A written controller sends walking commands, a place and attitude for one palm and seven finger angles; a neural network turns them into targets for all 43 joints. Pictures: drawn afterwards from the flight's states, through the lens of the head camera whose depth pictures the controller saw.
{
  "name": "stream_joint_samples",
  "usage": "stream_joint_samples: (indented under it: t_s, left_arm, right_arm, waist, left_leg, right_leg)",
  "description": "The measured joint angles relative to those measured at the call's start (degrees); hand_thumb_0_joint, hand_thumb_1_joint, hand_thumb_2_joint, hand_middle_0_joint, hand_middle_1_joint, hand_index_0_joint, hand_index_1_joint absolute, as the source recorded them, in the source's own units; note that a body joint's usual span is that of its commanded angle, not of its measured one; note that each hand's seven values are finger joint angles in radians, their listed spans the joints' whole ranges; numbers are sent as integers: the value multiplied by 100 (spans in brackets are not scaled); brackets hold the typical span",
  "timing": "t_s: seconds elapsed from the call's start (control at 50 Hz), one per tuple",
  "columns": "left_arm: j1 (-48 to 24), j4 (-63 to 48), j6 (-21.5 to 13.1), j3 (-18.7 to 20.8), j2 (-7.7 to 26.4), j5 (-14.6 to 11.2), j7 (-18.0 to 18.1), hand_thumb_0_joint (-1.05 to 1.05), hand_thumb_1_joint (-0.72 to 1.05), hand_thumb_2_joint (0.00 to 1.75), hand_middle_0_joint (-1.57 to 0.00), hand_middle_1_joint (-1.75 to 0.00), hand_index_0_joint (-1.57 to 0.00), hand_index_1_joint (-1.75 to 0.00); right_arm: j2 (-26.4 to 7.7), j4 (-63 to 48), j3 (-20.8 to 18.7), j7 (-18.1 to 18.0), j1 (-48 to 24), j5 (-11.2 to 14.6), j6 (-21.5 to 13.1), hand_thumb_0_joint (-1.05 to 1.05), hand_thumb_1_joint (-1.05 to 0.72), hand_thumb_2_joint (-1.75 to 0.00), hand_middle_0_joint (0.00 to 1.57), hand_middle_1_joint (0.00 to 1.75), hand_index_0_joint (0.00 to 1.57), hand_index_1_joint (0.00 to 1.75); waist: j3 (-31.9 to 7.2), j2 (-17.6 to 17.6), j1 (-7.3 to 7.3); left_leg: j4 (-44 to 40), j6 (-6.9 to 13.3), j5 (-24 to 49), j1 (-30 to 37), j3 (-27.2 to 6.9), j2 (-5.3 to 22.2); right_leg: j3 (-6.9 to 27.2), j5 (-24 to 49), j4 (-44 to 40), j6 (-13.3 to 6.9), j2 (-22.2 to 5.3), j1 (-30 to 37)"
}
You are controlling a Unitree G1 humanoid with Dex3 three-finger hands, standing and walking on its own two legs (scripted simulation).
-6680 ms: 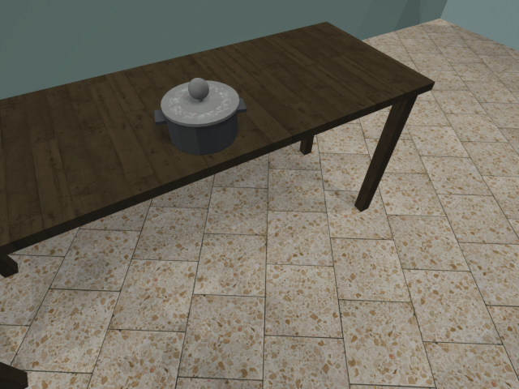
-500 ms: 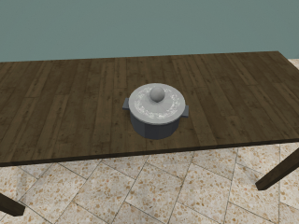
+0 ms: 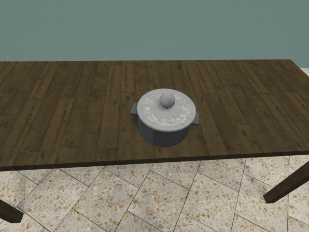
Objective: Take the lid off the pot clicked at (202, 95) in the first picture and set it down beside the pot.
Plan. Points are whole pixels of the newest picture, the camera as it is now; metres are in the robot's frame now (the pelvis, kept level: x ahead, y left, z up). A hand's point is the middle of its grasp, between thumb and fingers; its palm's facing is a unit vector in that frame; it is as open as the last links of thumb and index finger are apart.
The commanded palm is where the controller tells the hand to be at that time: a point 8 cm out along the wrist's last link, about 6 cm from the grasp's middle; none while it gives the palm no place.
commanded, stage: shuffle to correct the standing spot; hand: left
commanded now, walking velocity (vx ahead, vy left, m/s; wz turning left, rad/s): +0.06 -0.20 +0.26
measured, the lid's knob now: (167, 100) +0.49 -0.01 +0.07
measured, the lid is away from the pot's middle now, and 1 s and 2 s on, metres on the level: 0.00 0.00 0.00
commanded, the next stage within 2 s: come to a stop and stand still in 1.04 s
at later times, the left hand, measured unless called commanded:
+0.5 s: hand out of the picture +0.00 +0.11 -0.19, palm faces +0.18 -0.97 -0.18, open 7.4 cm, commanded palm none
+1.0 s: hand out of the picture +0.06 +0.04 -0.19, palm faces +0.17 -0.96 -0.23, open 7.4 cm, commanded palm none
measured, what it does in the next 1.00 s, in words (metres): steps to the right: left foot, then right foot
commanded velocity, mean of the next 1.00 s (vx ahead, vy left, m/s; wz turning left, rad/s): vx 0.02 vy -0.20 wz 0.08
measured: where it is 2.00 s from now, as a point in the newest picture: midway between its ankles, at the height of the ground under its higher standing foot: outside the picture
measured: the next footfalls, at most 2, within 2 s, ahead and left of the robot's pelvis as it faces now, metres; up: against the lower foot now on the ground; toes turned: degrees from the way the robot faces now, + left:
left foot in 0.72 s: +0.04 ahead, +0.05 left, +0.00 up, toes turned +14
right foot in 0.96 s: +0.06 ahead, -0.32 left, +0.00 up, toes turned +8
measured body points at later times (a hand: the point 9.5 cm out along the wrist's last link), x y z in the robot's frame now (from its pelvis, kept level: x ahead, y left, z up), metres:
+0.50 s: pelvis +0.03 -0.05 -0.01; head +0.05 -0.04 +0.44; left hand -0.01 +0.16 -0.17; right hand +0.04 -0.26 -0.17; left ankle -0.05 +0.12 -0.74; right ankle +0.00 -0.06 -0.73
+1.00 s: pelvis +0.01 -0.17 -0.03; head +0.05 -0.16 +0.41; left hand +0.05 +0.09 -0.18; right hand +0.08 -0.40 -0.18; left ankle -0.01 +0.02 -0.73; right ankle +0.03 -0.33 -0.74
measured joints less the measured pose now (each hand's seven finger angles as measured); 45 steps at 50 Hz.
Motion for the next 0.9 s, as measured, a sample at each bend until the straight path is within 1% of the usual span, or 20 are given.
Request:
stream_joint_samples:
  t_s: [0.24,0.34,0.38,0.42,0.46,0.5,0.54,0.58,0.62,0.64,0.66,0.68,0.7,0.72,0.74,0.78,0.8,0.84,0.86,0.9]
  left_arm:
    - [106,-172,54,100,-61,39,23,0,91,89,-20,-30,-20,-30]
    - [52,-244,127,137,-5,44,23,0,91,89,-20,-30,-20,-30]
    - [27,-285,157,142,9,43,20,0,91,89,-20,-30,-20,-30]
    - [1,-307,162,145,10,40,29,0,91,89,-20,-30,-20,-30]
    - [0,-314,172,153,4,35,50,1,91,89,-20,-30,-20,-30]
    - [7,-341,170,170,4,41,50,1,91,89,-20,-30,-20,-30]
    - [-13,-385,152,195,21,52,31,1,91,89,-20,-30,-20,-30]
    - [-70,-440,134,207,62,64,12,1,91,89,-20,-30,-20,-30]
    - [-128,-493,136,192,91,86,14,1,91,89,-20,-30,-20,-30]
    - [-144,-521,163,197,93,84,21,1,91,89,-20,-30,-20,-30]
    - [-153,-543,216,223,94,74,27,1,91,89,-20,-30,-20,-30]
    - [-152,-567,290,267,107,60,26,1,91,89,-20,-30,-20,-30]
    - [-151,-598,377,310,122,24,24,1,91,89,-20,-30,-20,-30]
    - [-148,-672,447,299,102,-23,13,1,91,89,-20,-30,-20,-30]
    - [-196,-768,512,285,157,-49,-1,1,91,89,-20,-30,-20,-30]
    - [-307,-968,537,312,344,13,-9,1,91,89,-20,-30,-20,-30]
    - [-356,-1078,524,327,398,62,-13,1,91,89,-20,-30,-20,-30]
    - [-584,-1225,522,332,441,101,-47,1,91,89,-20,-30,-20,-30]
    - [-703,-1301,497,322,437,82,-69,1,91,89,-20,-30,-20,-30]
    - [-827,-1447,364,291,427,12,-95,1,91,89,-20,-30,-20,-30]
  right_arm:
    - [-90,-122,-125,-67,-191,9,75,0,-91,-90,20,29,20,30]
    - [-128,-170,-169,-93,-287,19,107,0,-91,-90,20,29,20,30]
    - [-159,-180,-177,-100,-306,8,118,0,-91,-90,20,29,20,30]
    - [-189,-186,-178,-126,-350,-5,133,0,-91,-90,20,29,20,30]
    - [-223,-217,-182,-153,-379,-12,149,0,-91,-90,20,29,20,30]
    - [-263,-262,-192,-171,-401,-12,163,0,-91,-90,20,29,20,30]
    - [-297,-292,-205,-184,-445,1,176,0,-92,-90,20,29,20,30]
    - [-309,-322,-218,-193,-492,25,199,0,-92,-90,20,29,20,30]
    - [-323,-308,-245,-215,-537,30,241,0,-92,-90,20,29,20,30]
    - [-332,-294,-265,-218,-552,33,267,0,-92,-90,20,29,20,30]
    - [-337,-292,-287,-213,-550,43,285,0,-92,-90,20,29,20,30]
    - [-335,-322,-309,-205,-527,60,282,0,-92,-90,20,29,20,30]
    - [-353,-420,-331,-198,-485,79,234,0,-91,-90,20,30,20,30]
    - [-461,-605,-328,-219,-380,82,152,0,-91,-90,21,30,20,30]
    - [-506,-686,-339,-262,-327,63,115,0,-91,-90,21,30,20,30]
    - [-510,-658,-318,-242,-254,-13,208,0,-91,-90,21,30,20,30]
    - [-531,-624,-298,-194,-187,-66,243,0,-91,-90,21,30,20,30]
    - [-557,-540,-292,-125,-145,-149,288,0,-91,-90,20,30,20,30]
    - [-572,-521,-286,-91,-176,-183,313,0,-91,-90,20,30,20,30]
    - [-614,-552,-288,-5,-333,-222,369,1,-91,-90,20,30,20,30]
  waist:
    - [89,12,26]
    - [149,-85,3]
    - [131,-92,18]
    - [118,-99,43]
    - [84,-56,59]
    - [61,14,48]
    - [97,50,39]
    - [196,46,15]
    - [303,72,7]
    - [344,96,4]
    - [374,113,-23]
    - [383,103,-73]
    - [390,100,-139]
    - [385,294,-242]
    - [451,328,-338]
    - [491,68,-271]
    - [399,26,-227]
    - [306,76,-152]
    - [303,138,-108]
    - [344,256,-13]
  left_leg:
    - [483,-77,-320,-265,-337,78]
    - [829,15,-397,-418,-160,188]
    - [789,-50,-495,-406,-160,231]
    - [755,-243,-509,-400,-188,245]
    - [710,-294,-482,-383,-195,281]
    - [685,-310,-470,-383,-213,322]
    - [746,-269,-428,-419,-207,333]
    - [1160,-103,-465,-602,-69,344]
    - [2073,16,-907,-927,65,330]
    - [2437,47,-1027,-1054,146,325]
    - [2550,89,-1107,-1095,269,334]
    - [2303,190,-1134,-1017,449,344]
    - [1611,409,-790,-801,659,367]
    - [892,704,-41,-638,601,484]
    - [834,669,231,-656,538,568]
    - [1154,218,-49,-710,658,548]
    - [1283,28,-196,-820,641,568]
    - [1394,-173,-288,-1021,466,629]
    - [1382,-231,-234,-1106,355,671]
    - [1390,-330,-145,-1251,192,807]
  right_leg:
    - [-347,-373,290,-162,61,-71]
    - [-582,-529,391,-242,49,-25]
    - [-671,-608,473,-251,46,-52]
    - [-701,-676,563,-156,31,-89]
    - [-700,-696,604,68,51,-111]
    - [-713,-698,561,117,98,-98]
    - [-732,-683,473,-138,135,-55]
    - [-803,-639,380,-467,139,26]
    - [-925,-565,202,-513,172,185]
    - [-982,-504,69,-387,211,293]
    - [-1040,-427,-80,-125,260,410]
    - [-1082,-317,-111,260,289,444]
    - [-1061,-129,346,650,273,182]
    - [-905,-514,1642,893,376,-402]
    - [-591,-936,3098,831,385,-953]
    - [245,-1332,5146,624,200,-1639]
    - [559,-1379,5586,628,119,-1829]
    - [927,-1276,5560,642,-119,-1864]
    - [1014,-1312,5059,636,-256,-1732]
    - [1017,-1375,3411,665,-460,-1261]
